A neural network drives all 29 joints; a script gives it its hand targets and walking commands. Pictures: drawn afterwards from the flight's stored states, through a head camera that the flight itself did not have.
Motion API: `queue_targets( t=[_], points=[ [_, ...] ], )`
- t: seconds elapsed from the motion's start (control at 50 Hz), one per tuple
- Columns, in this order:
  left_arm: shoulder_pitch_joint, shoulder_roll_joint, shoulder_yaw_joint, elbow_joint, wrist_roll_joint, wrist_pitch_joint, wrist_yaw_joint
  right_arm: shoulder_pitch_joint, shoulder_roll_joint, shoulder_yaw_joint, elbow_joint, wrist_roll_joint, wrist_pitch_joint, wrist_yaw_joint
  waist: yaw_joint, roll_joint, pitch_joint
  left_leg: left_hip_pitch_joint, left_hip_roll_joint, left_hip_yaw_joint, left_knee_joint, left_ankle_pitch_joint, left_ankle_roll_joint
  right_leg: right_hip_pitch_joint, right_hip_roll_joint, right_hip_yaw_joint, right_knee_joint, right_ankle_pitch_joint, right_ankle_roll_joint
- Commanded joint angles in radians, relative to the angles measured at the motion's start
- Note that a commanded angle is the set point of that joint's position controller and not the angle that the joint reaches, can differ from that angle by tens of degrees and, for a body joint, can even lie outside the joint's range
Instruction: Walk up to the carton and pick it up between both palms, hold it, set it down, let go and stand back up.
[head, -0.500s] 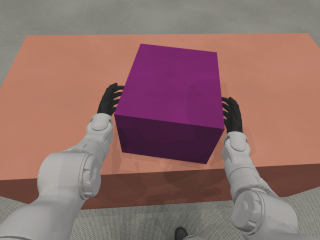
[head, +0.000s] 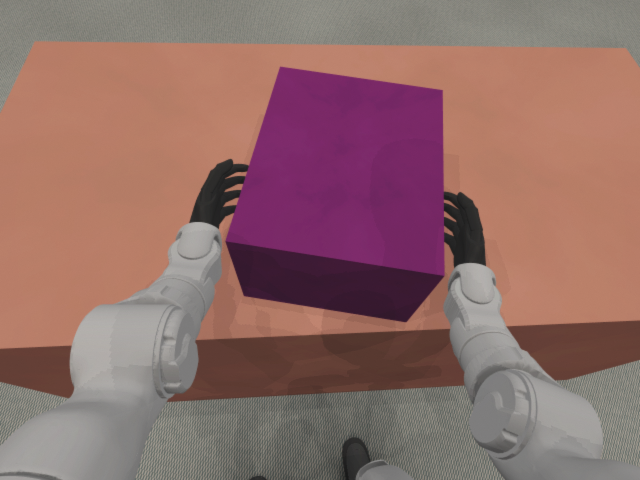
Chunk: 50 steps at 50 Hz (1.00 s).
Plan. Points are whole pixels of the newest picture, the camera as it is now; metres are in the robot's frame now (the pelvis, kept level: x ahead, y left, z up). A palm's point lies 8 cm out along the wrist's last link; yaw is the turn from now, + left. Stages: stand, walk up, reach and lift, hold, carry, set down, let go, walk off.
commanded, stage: set down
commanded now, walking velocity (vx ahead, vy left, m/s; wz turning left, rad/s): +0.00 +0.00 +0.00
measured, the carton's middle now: (342, 193) +0.50 -0.12 -0.03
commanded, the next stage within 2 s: none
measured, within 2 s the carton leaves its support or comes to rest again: neither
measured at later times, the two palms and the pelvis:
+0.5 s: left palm (204, 189) +0.48 +0.07 +0.06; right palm (509, 235) +0.35 -0.29 +0.04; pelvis -0.03 +0.00 -0.03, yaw -2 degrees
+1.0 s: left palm (185, 204) +0.47 +0.10 +0.04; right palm (527, 250) +0.33 -0.30 +0.04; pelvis -0.05 -0.02 -0.03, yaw -1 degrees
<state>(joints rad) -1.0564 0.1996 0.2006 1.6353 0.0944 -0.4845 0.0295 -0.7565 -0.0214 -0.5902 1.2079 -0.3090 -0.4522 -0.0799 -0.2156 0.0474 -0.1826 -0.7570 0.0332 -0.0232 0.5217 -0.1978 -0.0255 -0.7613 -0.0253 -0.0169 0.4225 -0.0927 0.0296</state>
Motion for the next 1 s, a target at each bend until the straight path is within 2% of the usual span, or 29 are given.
queue_targets(
  t=[0.0,0.08,0.1,0.12,0.14,0.16,0.2,0.22,0.24,0.26,0.28,0.32,0.4,0.42,0.44,0.52,0.54,0.6,0.64,0.68,0.78,0.8,0.82,0.84,0.86,0.88,0.92,0.94,0.98],
  points=[
    [-0.567,-0.198,-0.089,-0.188,0.019,-0.041,-0.078,-0.489,0.122,0.196,-0.085,0.004,-0.031,0.056,-0.062,0.087,-0.777,0.437,-0.058,0.072,0.015,0.194,-0.068,0.369,0.049,-0.094,0.05,0.425,-0.031],
    [-0.605,0.201,-0.223,-0.379,-0.218,0.007,0.034,-0.463,-0.312,0.287,-0.14,0.274,0.007,-0.048,-0.056,0.127,-0.937,0.478,-0.058,0.077,0.08,0.27,-0.079,0.361,0.066,-0.074,0.097,0.464,-0.036],
    [-0.508,0.182,-0.264,-0.376,-0.268,0.04,0.04,-0.402,-0.3,0.38,-0.168,0.361,0.012,-0.071,-0.035,0.096,-0.947,0.461,-0.066,0.073,0.108,0.322,-0.076,0.4,0.076,-0.058,0.117,0.509,-0.031],
    [-0.596,0.207,-0.296,-0.345,-0.323,0.053,0.049,-0.537,-0.328,0.384,-0.178,0.417,0.041,-0.084,-0.038,0.096,-0.964,0.411,-0.065,0.072,0.124,0.303,-0.068,0.378,0.069,-0.05,0.144,0.508,-0.031],
    [-0.456,0.161,-0.296,-0.328,-0.326,0.079,0.041,-0.406,-0.268,0.463,-0.185,0.467,0.049,-0.095,-0.026,0.062,-0.94,0.422,-0.074,0.069,0.134,0.33,-0.06,0.402,0.068,-0.052,0.15,0.535,-0.024],
    [-0.596,0.204,-0.3,-0.278,-0.352,0.081,0.043,-0.57,-0.308,0.439,-0.192,0.481,0.075,-0.1,-0.021,0.071,-0.941,0.363,-0.078,0.07,0.152,0.284,-0.048,0.348,0.058,-0.048,0.169,0.498,-0.027],
    [-0.6,0.155,-0.382,-0.231,-0.417,0.115,0.03,-0.569,-0.291,0.465,-0.17,0.507,0.138,-0.106,-0.062,0.04,-0.85,0.34,-0.075,0.053,0.165,0.185,-0.039,0.282,0.051,-0.057,0.179,0.375,-0.023],
    [-0.622,0.106,-0.385,-0.183,-0.424,0.116,0.011,-0.601,-0.198,0.484,-0.17,0.511,0.175,-0.105,-0.05,0.011,-0.808,0.309,-0.082,0.057,0.184,0.131,-0.018,0.255,0.044,-0.045,0.187,0.314,-0.022],
    [-0.567,0.145,-0.379,-0.247,-0.416,0.125,0.001,-0.548,-0.265,0.483,-0.204,0.503,0.176,-0.104,-0.064,0.025,-0.828,0.339,-0.07,0.045,0.176,0.124,-0.025,0.256,0.042,-0.058,0.193,0.327,-0.013],
    [-0.481,0.191,-0.365,-0.244,-0.411,0.156,0.003,-0.488,-0.333,0.526,-0.22,0.559,0.174,-0.104,-0.027,0.039,-0.859,0.391,-0.076,0.046,0.18,0.228,-0.029,0.276,0.06,-0.061,0.206,0.426,-0.014],
    [-0.571,0.194,-0.377,-0.192,-0.435,0.172,0.003,-0.582,-0.326,0.541,-0.187,0.594,0.203,-0.101,-0.028,0.025,-0.84,0.352,-0.078,0.048,0.207,0.207,-0.026,0.239,0.059,-0.057,0.221,0.388,-0.015],
    [-0.624,0.177,-0.408,-0.167,-0.46,0.188,0.0,-0.598,-0.296,0.523,-0.161,0.572,0.241,-0.099,-0.055,0.037,-0.765,0.33,-0.077,0.051,0.189,0.103,-0.032,0.173,0.053,-0.069,0.215,0.235,-0.013],
    [-0.662,0.204,-0.471,-0.126,-0.515,0.18,0.005,-0.655,-0.306,0.531,-0.135,0.584,0.269,-0.091,-0.064,0.031,-0.748,0.294,-0.072,0.037,0.202,0.027,-0.028,0.109,0.046,-0.078,0.246,0.174,-0.02],
    [-0.678,0.197,-0.485,-0.141,-0.512,0.175,0.008,-0.645,-0.347,0.509,-0.107,0.571,0.267,-0.091,-0.095,0.072,-0.748,0.315,-0.071,0.036,0.192,0.042,-0.035,0.1,0.05,-0.084,0.244,0.181,-0.025],
    [-0.661,0.25,-0.468,-0.143,-0.511,0.183,0.015,-0.65,-0.369,0.534,-0.144,0.598,0.268,-0.092,-0.052,0.087,-0.8,0.325,-0.073,0.041,0.21,0.092,-0.039,0.102,0.056,-0.074,0.262,0.224,-0.03],
    [-0.652,0.29,-0.495,-0.135,-0.535,0.186,0.016,-0.649,-0.418,0.539,-0.168,0.629,0.272,-0.083,-0.053,0.091,-0.848,0.301,-0.075,0.034,0.215,0.073,-0.037,0.113,0.057,-0.074,0.276,0.21,-0.025],
    [-0.636,0.234,-0.501,-0.062,-0.537,0.18,0.01,-0.647,-0.354,0.557,-0.12,0.621,0.27,-0.082,-0.065,0.061,-0.795,0.249,-0.079,0.03,0.226,0.064,-0.033,0.108,0.057,-0.074,0.28,0.194,-0.024],
    [-0.702,0.258,-0.516,-0.208,-0.551,0.153,0.011,-0.665,-0.392,0.524,-0.191,0.616,0.26,-0.064,-0.081,0.112,-0.884,0.266,-0.078,0.022,0.213,0.037,-0.041,0.099,0.046,-0.08,0.272,0.165,-0.025],
    [-0.694,0.277,-0.515,-0.187,-0.548,0.164,0.008,-0.658,-0.371,0.532,-0.207,0.614,0.273,-0.066,-0.069,0.114,-0.866,0.244,-0.081,0.018,0.219,0.014,-0.032,0.083,0.038,-0.064,0.275,0.147,-0.028],
    [-0.611,0.27,-0.504,-0.148,-0.553,0.169,-0.02,-0.625,-0.341,0.545,-0.244,0.603,0.277,-0.068,-0.073,0.034,-0.854,0.195,-0.094,0.018,0.22,0.0,-0.008,0.136,0.037,-0.061,0.27,0.153,-0.015],
    [-0.674,0.367,-0.46,-0.313,-0.528,0.184,-0.015,-0.588,-0.361,0.524,-0.35,0.605,0.289,-0.079,-0.069,0.102,-0.965,0.189,-0.098,0.015,0.224,0.0,-0.014,0.162,0.038,-0.035,0.282,0.141,-0.014],
    [-0.668,0.384,-0.476,-0.231,-0.549,0.195,-0.022,-0.579,-0.375,0.518,-0.307,0.603,0.303,-0.078,-0.087,0.087,-0.904,0.16,-0.099,0.004,0.226,-0.037,-0.01,0.144,0.033,-0.035,0.28,0.107,-0.01],
    [-0.633,0.358,-0.464,-0.378,-0.546,0.21,-0.029,-0.564,-0.369,0.524,-0.429,0.607,0.298,-0.084,-0.061,0.085,-0.98,0.217,-0.109,0.018,0.219,0.019,-0.014,0.219,0.039,-0.029,0.264,0.158,-0.01],
    [-0.663,0.379,-0.468,-0.337,-0.547,0.21,-0.032,-0.592,-0.373,0.503,-0.397,0.588,0.313,-0.081,-0.094,0.068,-0.973,0.185,-0.111,0.011,0.212,-0.016,-0.011,0.208,0.035,-0.031,0.263,0.136,-0.007],
    [-0.656,0.408,-0.472,-0.281,-0.565,0.217,-0.039,-0.586,-0.35,0.537,-0.403,0.606,0.331,-0.083,-0.081,0.059,-0.939,0.132,-0.11,0.006,0.216,-0.067,-0.001,0.222,0.028,-0.011,0.26,0.085,-0.011],
    [-0.706,0.417,-0.481,-0.372,-0.578,0.22,-0.037,-0.643,-0.38,0.497,-0.484,0.588,0.34,-0.085,-0.098,0.079,-0.974,0.133,-0.115,0.008,0.213,-0.081,-0.001,0.235,0.02,-0.006,0.254,0.048,-0.008],
    [-0.623,0.414,-0.441,-0.445,-0.545,0.254,-0.027,-0.545,-0.365,0.494,-0.524,0.59,0.36,-0.099,-0.077,0.105,-0.995,0.215,-0.117,0.016,0.19,-0.034,-0.005,0.277,0.035,-0.012,0.239,0.101,-0.01],
    [-0.651,0.442,-0.461,-0.399,-0.551,0.265,-0.036,-0.561,-0.38,0.487,-0.469,0.579,0.381,-0.099,-0.108,0.098,-0.94,0.186,-0.119,0.01,0.182,-0.072,-0.002,0.267,0.029,0.002,0.233,0.06,-0.011],
    [-0.526,0.435,-0.401,-0.499,-0.527,0.311,-0.048,-0.47,-0.342,0.541,-0.576,0.612,0.385,-0.111,-0.039,0.073,-0.942,0.235,-0.122,0.019,0.176,-0.015,0.0,0.377,0.028,0.026,0.213,0.093,-0.006]
  ],
)
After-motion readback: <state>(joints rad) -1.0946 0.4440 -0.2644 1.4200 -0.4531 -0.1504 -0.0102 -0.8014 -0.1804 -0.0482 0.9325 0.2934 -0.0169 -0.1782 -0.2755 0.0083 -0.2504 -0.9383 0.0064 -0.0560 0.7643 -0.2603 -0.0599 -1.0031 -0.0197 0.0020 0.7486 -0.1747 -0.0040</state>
